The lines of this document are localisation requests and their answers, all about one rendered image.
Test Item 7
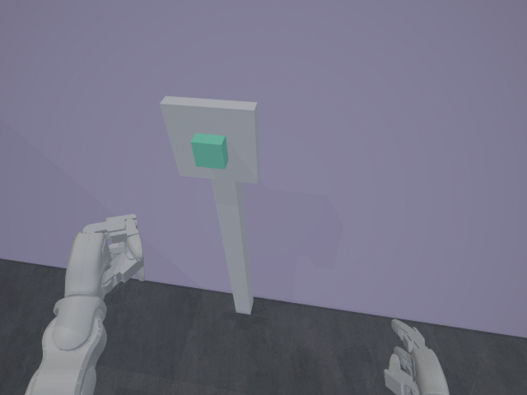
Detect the robot left hand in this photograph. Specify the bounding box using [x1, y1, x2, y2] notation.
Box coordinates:
[64, 214, 145, 300]

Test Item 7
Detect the panel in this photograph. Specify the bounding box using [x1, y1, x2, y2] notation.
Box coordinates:
[160, 96, 260, 314]

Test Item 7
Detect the button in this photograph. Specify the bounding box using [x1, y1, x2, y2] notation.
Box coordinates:
[191, 133, 229, 170]

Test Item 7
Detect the robot right hand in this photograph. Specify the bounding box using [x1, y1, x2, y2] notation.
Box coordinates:
[384, 319, 450, 395]

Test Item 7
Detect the robot left forearm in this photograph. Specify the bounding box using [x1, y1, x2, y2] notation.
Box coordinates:
[25, 295, 107, 395]

